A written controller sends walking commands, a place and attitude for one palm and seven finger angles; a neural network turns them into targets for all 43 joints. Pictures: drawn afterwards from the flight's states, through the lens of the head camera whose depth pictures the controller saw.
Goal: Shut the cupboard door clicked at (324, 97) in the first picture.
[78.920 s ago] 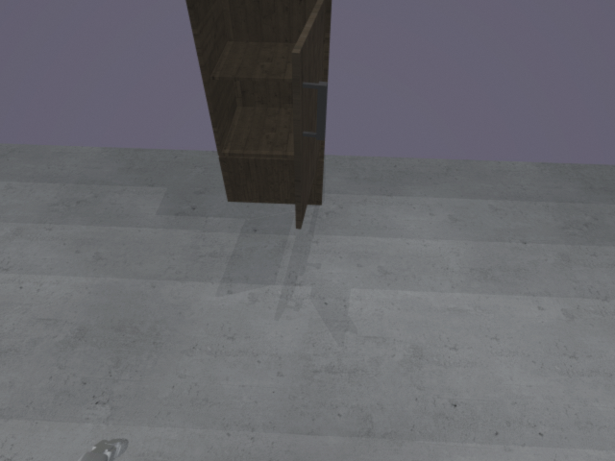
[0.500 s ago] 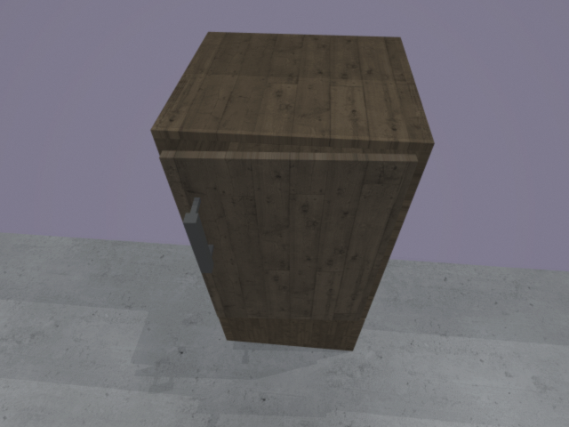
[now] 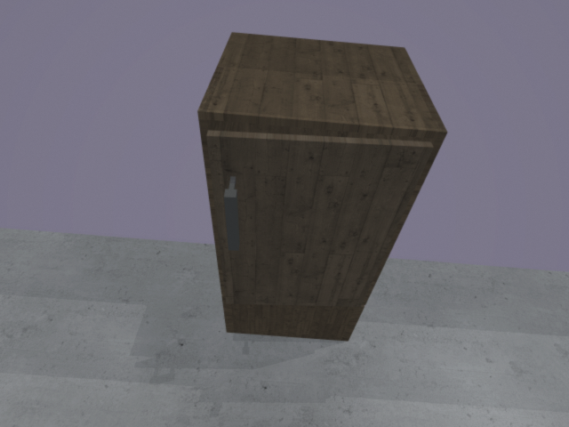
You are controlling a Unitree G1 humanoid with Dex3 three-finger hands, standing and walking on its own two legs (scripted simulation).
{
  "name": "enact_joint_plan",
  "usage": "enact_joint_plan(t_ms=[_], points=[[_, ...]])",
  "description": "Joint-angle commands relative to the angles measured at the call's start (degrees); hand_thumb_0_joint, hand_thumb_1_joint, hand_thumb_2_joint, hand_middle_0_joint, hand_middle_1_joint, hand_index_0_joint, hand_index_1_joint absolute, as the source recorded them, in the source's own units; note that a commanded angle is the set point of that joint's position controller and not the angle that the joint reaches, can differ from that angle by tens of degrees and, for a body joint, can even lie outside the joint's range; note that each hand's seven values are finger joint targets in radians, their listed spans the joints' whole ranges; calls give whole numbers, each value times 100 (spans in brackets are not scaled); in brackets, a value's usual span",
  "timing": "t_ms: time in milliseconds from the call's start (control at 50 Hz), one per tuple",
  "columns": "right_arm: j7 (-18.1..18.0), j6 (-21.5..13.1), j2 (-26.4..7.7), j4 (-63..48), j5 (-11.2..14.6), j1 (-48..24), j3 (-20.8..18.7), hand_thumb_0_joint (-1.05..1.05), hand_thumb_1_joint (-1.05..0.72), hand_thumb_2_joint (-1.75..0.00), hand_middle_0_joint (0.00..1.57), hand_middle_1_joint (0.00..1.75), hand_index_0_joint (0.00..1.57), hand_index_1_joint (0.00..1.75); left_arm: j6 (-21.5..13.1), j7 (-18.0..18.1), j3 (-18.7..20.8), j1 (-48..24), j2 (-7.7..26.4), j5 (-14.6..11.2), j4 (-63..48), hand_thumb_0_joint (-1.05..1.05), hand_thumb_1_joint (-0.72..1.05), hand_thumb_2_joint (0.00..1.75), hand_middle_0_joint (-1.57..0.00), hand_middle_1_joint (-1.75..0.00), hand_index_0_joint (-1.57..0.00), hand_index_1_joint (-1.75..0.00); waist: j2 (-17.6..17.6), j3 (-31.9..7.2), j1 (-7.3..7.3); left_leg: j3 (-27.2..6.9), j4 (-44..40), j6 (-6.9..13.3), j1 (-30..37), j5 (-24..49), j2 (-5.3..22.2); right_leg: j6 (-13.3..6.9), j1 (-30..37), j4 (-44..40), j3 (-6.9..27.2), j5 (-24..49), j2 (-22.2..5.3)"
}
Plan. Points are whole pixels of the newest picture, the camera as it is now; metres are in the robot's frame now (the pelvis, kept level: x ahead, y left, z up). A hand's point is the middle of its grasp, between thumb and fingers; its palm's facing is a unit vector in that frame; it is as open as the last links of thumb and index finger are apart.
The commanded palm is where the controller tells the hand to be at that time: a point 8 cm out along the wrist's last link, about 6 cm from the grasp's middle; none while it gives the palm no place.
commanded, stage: come to a stop and stand still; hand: left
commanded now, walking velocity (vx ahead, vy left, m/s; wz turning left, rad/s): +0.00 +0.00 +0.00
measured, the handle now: (233, 214) +0.52 +0.13 -0.04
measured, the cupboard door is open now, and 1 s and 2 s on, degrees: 3 3 3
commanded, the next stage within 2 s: look again from close up in 0.84 s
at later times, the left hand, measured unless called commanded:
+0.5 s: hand out of the picture -0.07 +0.24 -0.19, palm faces +0.07 -0.99 -0.12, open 7.4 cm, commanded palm none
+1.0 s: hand out of the picture -0.04 +0.24 -0.16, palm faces +0.00 -0.99 -0.13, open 7.4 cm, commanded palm none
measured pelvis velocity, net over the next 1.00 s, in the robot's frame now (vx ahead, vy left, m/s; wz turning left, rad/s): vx -0.09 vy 0.07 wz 0.03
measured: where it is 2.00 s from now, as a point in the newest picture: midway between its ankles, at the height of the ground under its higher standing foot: outside the picture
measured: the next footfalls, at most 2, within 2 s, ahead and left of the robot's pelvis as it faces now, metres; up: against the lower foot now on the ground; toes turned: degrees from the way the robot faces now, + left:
left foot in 0.32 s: -0.01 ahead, +0.12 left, +0.00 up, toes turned +1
right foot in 1.10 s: -0.04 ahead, -0.07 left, +0.00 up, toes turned +1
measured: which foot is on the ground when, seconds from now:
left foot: down 0.00-0.14, up 0.16-0.30, down 0.32-1.00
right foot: down 0.00-0.32, up 0.34-1.00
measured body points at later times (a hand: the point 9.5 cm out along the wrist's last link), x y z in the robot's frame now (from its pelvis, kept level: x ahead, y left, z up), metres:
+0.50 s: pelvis -0.08 +0.08 +0.00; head -0.10 +0.13 +0.45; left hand -0.07 +0.30 -0.17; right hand -0.08 -0.13 -0.13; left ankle -0.05 +0.12 -0.73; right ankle -0.07 -0.07 -0.68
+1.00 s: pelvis -0.09 +0.07 +0.02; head -0.09 +0.10 +0.47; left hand -0.04 +0.29 -0.15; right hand -0.21 -0.14 -0.12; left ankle -0.05 +0.12 -0.73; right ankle -0.07 -0.08 -0.69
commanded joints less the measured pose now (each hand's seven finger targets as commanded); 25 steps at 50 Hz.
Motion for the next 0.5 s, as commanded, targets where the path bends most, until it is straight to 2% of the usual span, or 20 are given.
enact_joint_plan(t_ms=[0,40,80,100,120,140,160,180,200,220,240,260,280,300,320,360,380,400,440,480], points=[[-70,-117,-1023,-499,36,-430,-304,0,-90,-90,20,30,20,30,39,5,126,1375,245,-8,165,0,90,90,-20,-30,-20,-30,531,-72,365,-1900,-2056,-102,-498,-3094,1284,-37,634,75,-302,-125,141],[-62,-46,-1035,-472,36,-517,-339,0,-90,-90,20,30,20,30,66,8,133,1705,175,-3,332,0,90,90,-20,-30,-20,-30,391,264,415,-1624,-2064,-331,-807,-3148,1129,-104,932,-562,-411,-30,187],[-58,-15,-891,-420,58,-472,-341,0,-90,-90,20,30,20,30,53,39,157,1934,238,19,435,0,90,90,-20,-30,-20,-30,100,430,379,-1241,-1697,-662,-766,-2835,804,-227,966,-1363,-179,-20,-5],[-62,40,-758,-423,73,-469,-339,0,-90,-90,20,30,20,30,28,58,177,1849,282,53,441,0,90,90,-20,-30,-20,-30,-659,466,307,-840,-994,-771,-643,-2768,410,-358,377,-1773,413,-774,-354],[-74,141,-556,-393,88,-271,-371,0,-90,-90,20,30,20,30,-1,93,215,1387,416,62,315,0,90,90,-20,-30,-20,-30,-1602,546,83,-383,991,-823,121,-1810,-78,-731,-1114,-2706,1536,-1955,-1309],[-58,212,-586,-305,62,82,-484,0,-90,-90,20,30,20,30,-25,151,258,266,540,41,-74,0,90,90,-20,-30,-20,-30,-1823,766,-286,-535,2842,-759,617,-1465,20,-979,-2408,-3221,2074,-2013,-2119],[-37,213,-699,-212,50,492,-540,0,-90,-90,20,30,20,30,-88,194,283,-605,552,50,-350,0,90,90,-20,-30,-20,-30,-1345,602,-699,-801,3996,-649,848,-1502,185,-977,-2895,-3014,2026,-1150,-2183],[-28,266,-692,-59,47,875,-598,0,-90,-90,20,30,20,30,-145,223,352,-1203,670,33,-548,0,90,90,-20,-30,-20,-30,-868,332,-1017,-857,4738,-649,950,-1379,294,-911,-2782,-2593,1436,-35,-1966],[-2,110,-487,-85,86,1025,-514,0,-90,-90,20,30,20,30,-221,202,324,-1283,661,60,-607,0,90,90,-20,-30,-20,-30,-573,295,-1014,-749,4066,-600,972,-1877,434,-716,-2490,-2226,1086,390,-1801],[33,-30,-270,-166,116,787,-395,0,-90,-90,20,30,20,30,-238,151,285,-742,656,71,-470,0,90,90,-20,-30,-20,-30,-325,453,-703,-476,2389,-571,703,-1951,420,-512,-1842,-1823,921,430,-1512],[46,-142,-101,-189,121,463,-302,0,-90,-90,20,30,20,30,-198,130,240,-79,641,65,-255,0,90,90,-20,-30,-20,-30,-135,562,-305,-224,653,-586,652,-1766,350,-321,-1421,-1354,793,14,-1289],[29,-186,-73,-173,126,317,-255,0,-90,-90,20,30,20,30,-134,94,201,311,512,66,-98,0,90,90,-20,-30,-20,-30,233,788,-87,-183,-355,-662,532,-1596,262,-148,-1193,-728,581,-326,-955],[-36,-255,-323,-179,114,404,-254,0,-90,-90,20,30,20,30,-67,87,166,690,269,20,38,0,90,90,-20,-30,-20,-30,784,721,-27,-645,-847,-652,449,-1249,537,-13,-910,177,541,40,-608],[-106,-318,-638,-269,79,222,-295,0,-90,-90,20,30,20,30,-41,54,137,938,66,-39,64,0,90,90,-20,-30,-20,-30,1761,645,149,-2051,-1145,-323,208,-1169,1524,307,-1261,736,230,-267,-284],[-169,-286,-726,-440,29,8,-291,0,-90,-90,20,30,20,30,-51,59,137,914,123,-45,28,0,90,90,-20,-30,-20,-30,1385,581,220,-2407,-1310,125,-297,-1192,1882,309,-1000,1087,283,-230,-281],[-199,-342,-669,-345,18,-260,-212,0,-90,-90,20,30,20,30,25,56,121,579,194,1,138,0,90,90,-20,-30,-20,-30,783,440,246,-2841,-1665,208,-385,-2174,1850,264,-876,1665,533,115,-329],[-206,-321,-729,-322,15,-205,-238,0,-90,-90,20,30,20,30,31,31,122,497,168,37,153,0,90,90,-20,-30,-20,-30,301,579,171,-2909,-1729,197,-381,-2685,1890,258,-1086,1963,579,272,-323],[-215,-322,-762,-266,6,-129,-234,0,-90,-90,20,30,20,30,17,-2,116,419,124,46,145,0,90,90,-20,-30,-20,-30,37,716,152,-2904,-1791,213,-212,-2925,1918,251,-1387,2139,580,349,-327],[-225,-339,-741,-183,9,48,-258,0,-90,-90,20,30,20,30,-7,-65,136,335,160,58,102,0,90,90,-20,-30,-20,-30,-11,732,86,-2767,-1856,231,198,-3014,1903,266,-1786,2311,501,527,-328],[-264,-389,-605,-44,11,354,-243,0,-90,-90,20,30,20,30,-22,-146,191,134,246,65,62,0,90,90,-20,-30,-20,-30,276,638,-24,-2580,-1883,72,756,-2598,1800,284,-2081,2324,506,790,-304]])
